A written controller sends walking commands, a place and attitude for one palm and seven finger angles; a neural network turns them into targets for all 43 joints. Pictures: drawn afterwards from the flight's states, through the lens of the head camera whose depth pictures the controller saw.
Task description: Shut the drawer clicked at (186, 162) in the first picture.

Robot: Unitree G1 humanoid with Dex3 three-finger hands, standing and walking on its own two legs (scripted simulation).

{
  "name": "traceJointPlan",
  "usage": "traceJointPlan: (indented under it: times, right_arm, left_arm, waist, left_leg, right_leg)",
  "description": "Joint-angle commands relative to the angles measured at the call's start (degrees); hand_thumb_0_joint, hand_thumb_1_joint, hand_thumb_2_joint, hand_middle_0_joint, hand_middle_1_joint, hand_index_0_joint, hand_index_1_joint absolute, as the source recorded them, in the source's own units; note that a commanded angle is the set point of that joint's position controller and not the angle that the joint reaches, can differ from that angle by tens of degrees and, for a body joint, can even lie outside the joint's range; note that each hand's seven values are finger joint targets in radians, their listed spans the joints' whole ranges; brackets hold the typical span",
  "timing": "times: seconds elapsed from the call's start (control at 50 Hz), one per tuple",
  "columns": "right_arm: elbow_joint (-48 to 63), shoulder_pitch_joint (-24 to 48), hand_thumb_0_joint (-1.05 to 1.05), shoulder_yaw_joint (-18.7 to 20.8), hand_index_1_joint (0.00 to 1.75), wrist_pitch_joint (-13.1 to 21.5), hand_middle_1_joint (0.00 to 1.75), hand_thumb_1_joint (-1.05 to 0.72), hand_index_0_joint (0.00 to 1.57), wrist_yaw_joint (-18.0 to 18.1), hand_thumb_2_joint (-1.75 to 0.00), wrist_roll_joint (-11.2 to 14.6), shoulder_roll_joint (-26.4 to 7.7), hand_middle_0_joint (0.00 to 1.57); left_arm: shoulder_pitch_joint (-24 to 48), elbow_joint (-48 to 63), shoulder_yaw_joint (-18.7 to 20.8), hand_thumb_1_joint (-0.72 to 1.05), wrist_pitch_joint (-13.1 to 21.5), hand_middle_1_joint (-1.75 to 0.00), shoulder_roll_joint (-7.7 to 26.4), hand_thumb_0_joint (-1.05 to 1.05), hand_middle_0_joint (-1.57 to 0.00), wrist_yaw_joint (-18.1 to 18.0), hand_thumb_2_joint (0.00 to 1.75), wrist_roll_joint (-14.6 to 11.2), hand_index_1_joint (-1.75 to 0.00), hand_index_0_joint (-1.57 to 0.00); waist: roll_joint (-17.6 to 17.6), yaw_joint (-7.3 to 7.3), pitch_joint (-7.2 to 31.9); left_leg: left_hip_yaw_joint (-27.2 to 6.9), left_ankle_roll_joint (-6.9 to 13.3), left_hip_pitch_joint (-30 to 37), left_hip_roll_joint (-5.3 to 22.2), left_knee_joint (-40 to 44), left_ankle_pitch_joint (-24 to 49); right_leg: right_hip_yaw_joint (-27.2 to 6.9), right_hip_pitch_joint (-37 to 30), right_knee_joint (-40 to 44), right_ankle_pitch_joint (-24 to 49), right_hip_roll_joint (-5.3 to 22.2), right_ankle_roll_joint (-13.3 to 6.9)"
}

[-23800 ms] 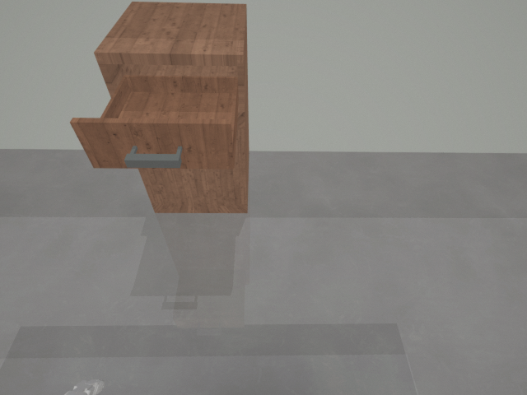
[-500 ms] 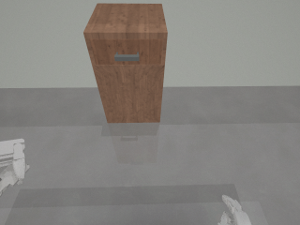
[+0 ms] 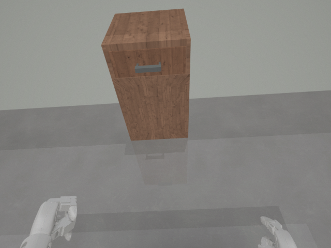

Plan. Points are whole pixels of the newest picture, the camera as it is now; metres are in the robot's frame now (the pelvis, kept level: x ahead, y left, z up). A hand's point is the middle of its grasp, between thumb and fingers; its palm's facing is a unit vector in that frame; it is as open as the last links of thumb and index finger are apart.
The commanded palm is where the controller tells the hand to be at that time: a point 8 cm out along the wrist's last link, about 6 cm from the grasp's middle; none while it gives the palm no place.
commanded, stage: let the arm hang, fingers relaxed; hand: left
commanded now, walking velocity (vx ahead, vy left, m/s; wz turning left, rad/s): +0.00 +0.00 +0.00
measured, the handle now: (148, 66) +1.00 +0.16 -0.09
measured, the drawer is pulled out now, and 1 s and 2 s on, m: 0.00 0.00 0.00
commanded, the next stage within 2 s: look to check the result in 0.96 s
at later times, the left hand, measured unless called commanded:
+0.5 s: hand out of the picture -0.03 +0.24 -0.15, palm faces -0.01 -0.95 -0.31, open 6.0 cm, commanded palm none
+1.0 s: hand out of the picture +0.09 +0.21 -0.14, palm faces -0.03 -0.96 -0.28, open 7.4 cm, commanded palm none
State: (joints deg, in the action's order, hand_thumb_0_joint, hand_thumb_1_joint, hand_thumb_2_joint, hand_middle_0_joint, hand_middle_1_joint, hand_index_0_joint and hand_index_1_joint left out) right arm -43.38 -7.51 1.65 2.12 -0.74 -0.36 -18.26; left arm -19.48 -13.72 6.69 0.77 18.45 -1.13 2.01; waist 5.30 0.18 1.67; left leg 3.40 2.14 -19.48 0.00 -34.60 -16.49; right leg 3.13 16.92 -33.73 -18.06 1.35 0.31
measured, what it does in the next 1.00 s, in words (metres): stands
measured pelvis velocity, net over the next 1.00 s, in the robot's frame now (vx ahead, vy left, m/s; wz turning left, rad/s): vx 0.01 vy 0.00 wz -0.01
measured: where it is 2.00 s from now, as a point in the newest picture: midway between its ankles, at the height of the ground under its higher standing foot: outside the picture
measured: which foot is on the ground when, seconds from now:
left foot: down 0.00-1.00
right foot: down 0.00-1.00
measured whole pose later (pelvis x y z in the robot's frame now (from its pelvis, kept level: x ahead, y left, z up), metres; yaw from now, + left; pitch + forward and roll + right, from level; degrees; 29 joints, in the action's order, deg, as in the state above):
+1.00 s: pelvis +0.01 +0.00 +0.02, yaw -1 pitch -1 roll +0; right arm -64.4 -8.4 1.1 0.6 0.9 -1.1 -15.8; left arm -6.3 -64.3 0.8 0.5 14.3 -0.6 1.0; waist 1.0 -0.6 -2.5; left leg 4.2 1.8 -9.2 -0.5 -20.0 -10.0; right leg 2.3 7.7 -20.6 -12.0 1.1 0.1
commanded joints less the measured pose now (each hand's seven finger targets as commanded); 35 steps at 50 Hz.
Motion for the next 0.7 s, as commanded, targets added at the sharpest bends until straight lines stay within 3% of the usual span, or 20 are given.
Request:
traceJointPlan:
  times: [0.0, 0.06, 0.1, 0.16, 0.24, 0.3, 0.44, 0.6, 0.68]
  right_arm:
    - [3.21, -1.03, 0.00, 1.42, 0.30, -0.16, 0.30, -0.90, 0.20, 0.26, -0.90, -0.97, -6.24, 0.20]
    - [-0.11, -0.29, 0.00, 0.61, 0.30, -0.95, 0.30, -0.90, 0.20, 0.50, -0.90, -1.12, -5.61, 0.20]
    - [-2.34, -0.05, 0.00, 0.07, 0.30, -1.26, 0.30, -0.90, 0.20, 0.61, -0.90, -0.97, -4.77, 0.20]
    - [-5.84, -1.50, 0.00, -0.14, 0.30, -1.75, 0.30, -0.90, 0.20, 1.00, -0.90, -0.76, -3.48, 0.20]
    - [-9.37, -4.34, 0.00, 0.47, 0.30, -2.20, 0.30, -0.90, 0.20, 1.47, -0.90, -0.73, -3.26, 0.20]
    - [-11.59, -6.04, 0.00, 0.89, 0.30, -2.20, 0.30, -0.90, 0.20, 1.64, -0.90, -0.56, -3.43, 0.20]
    - [-15.64, -7.46, 0.00, 1.17, 0.30, -1.67, 0.30, -0.90, 0.20, 2.00, -0.90, -0.49, -4.12, 0.20]
    - [-17.84, -5.64, 0.00, 1.20, 0.30, -1.18, 0.30, -0.90, 0.20, 1.93, -0.90, -0.49, -4.32, 0.20]
    - [-18.07, -4.40, 0.00, 1.22, 0.30, -0.80, 0.30, -0.90, 0.20, 1.89, -0.90, -0.40, -4.81, 0.20]
  left_arm:
    - [3.08, -10.59, -1.90, 0.90, 0.18, -1.25, 6.18, 0.00, -1.08, 0.96, 0.90, 0.00, -1.25, -1.08]
    - [4.87, -20.05, -3.35, 0.90, -0.52, -1.12, 5.74, 0.00, -0.96, 0.52, 0.90, -0.58, -1.12, -0.96]
    - [4.49, -25.41, -4.11, 0.90, -0.80, -1.04, 5.32, 0.00, -0.88, 0.39, 0.90, -0.82, -1.04, -0.88]
    - [3.83, -32.49, -4.72, 0.90, -0.65, -0.91, 4.85, 0.00, -0.76, 0.45, 0.90, -1.07, -0.91, -0.76]
    - [3.62, -38.66, -4.44, 0.90, -0.44, -0.73, 4.55, 0.00, -0.60, 0.47, 0.90, -1.09, -0.73, -0.60]
    - [4.31, -41.89, -4.66, 0.90, -0.24, -0.60, 4.50, 0.00, -0.48, 0.46, 0.90, -1.19, -0.60, -0.48]
    - [5.05, -46.60, -4.73, 0.90, -0.16, -0.30, 4.41, 0.00, -0.20, 0.21, 0.90, -1.18, -0.30, -0.20]
    - [6.74, -48.28, -4.50, 0.90, 0.01, -0.30, 4.80, 0.00, -0.20, 0.05, 0.90, -1.07, -0.30, -0.20]
    - [8.01, -48.28, -4.25, 0.90, 0.39, -0.30, 5.71, 0.00, -0.20, 0.02, 0.90, -1.03, -0.30, -0.20]
  waist:
    - [-17.56, -0.96, 0.45]
    - [-6.53, -0.45, -0.58]
    - [0.05, 0.20, -1.76]
    - [3.85, -0.03, -2.33]
    - [3.23, -0.27, -1.76]
    - [-2.49, -0.50, -2.47]
    - [-4.94, -0.45, -4.42]
    - [-5.67, -0.19, -4.79]
    - [-5.43, -0.08, -2.91]
  left_leg:
    - [-7.46, 1.11, 3.24, 4.84, 4.57, 10.67]
    - [-8.49, 1.12, 3.93, 5.64, 9.65, 11.90]
    - [-9.05, 0.97, 2.29, 5.93, 12.64, 7.49]
    - [-8.42, 0.39, 2.69, 5.16, 14.85, -0.77]
    - [-8.80, 0.39, 3.49, 5.48, 16.22, -6.09]
    - [-8.94, 0.56, 5.02, 6.01, 16.30, -4.55]
    - [-9.91, 0.99, 5.87, 7.30, 19.00, -3.08]
    - [-9.38, 0.93, 7.25, 7.44, 19.99, -0.19]
    - [-8.50, 0.93, 9.06, 7.09, 18.77, 6.34]
  right_leg:
    - [-7.17, 0.14, 7.26, 11.80, 6.88, -3.85]
    - [-6.47, -1.92, 7.59, 7.84, 4.98, -2.77]
    - [-6.22, -4.11, 9.27, 3.45, 4.19, -2.33]
    - [-6.83, -4.54, 12.42, 0.18, 4.12, -2.88]
    - [-6.37, -5.13, 15.06, -1.96, 4.09, -3.29]
    - [-5.93, -4.05, 16.00, -1.97, 4.42, -3.41]
    - [-5.14, -3.79, 15.06, 0.84, 4.31, -3.09]
    - [-5.21, -3.97, 14.90, 2.63, 4.65, -2.55]
    - [-5.64, -5.54, 15.15, 6.66, 5.08, -2.49]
